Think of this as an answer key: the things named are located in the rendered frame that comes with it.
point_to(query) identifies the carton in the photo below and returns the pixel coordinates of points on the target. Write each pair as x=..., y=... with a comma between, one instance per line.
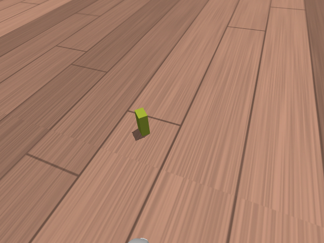
x=142, y=121

